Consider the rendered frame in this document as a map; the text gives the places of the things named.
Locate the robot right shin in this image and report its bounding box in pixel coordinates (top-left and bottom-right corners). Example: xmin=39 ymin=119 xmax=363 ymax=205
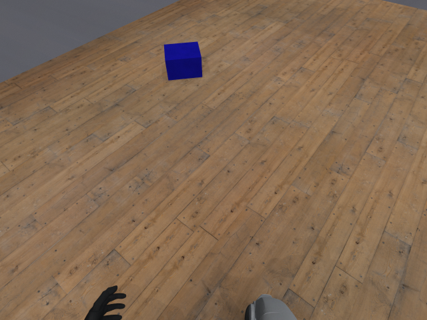
xmin=257 ymin=294 xmax=272 ymax=300

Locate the left robot hand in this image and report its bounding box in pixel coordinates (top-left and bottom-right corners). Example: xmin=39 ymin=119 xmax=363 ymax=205
xmin=84 ymin=285 xmax=126 ymax=320

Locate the carton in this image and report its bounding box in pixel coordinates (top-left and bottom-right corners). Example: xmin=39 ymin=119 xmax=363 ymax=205
xmin=164 ymin=42 xmax=202 ymax=81

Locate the robot right thigh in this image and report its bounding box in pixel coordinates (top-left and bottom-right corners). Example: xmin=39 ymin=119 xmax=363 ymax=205
xmin=250 ymin=297 xmax=297 ymax=320

